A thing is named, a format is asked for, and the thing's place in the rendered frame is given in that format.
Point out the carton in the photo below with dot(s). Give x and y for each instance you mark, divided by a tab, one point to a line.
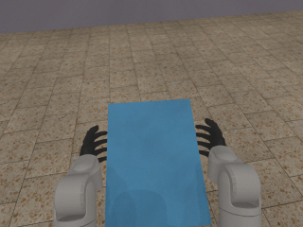
154	175

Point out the robot left hand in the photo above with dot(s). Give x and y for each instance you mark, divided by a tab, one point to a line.
89	144

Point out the robot right forearm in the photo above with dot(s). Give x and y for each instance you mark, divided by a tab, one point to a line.
239	188

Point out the robot right hand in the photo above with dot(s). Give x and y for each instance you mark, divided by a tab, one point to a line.
215	138

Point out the robot left forearm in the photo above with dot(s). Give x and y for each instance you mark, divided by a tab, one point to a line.
75	196

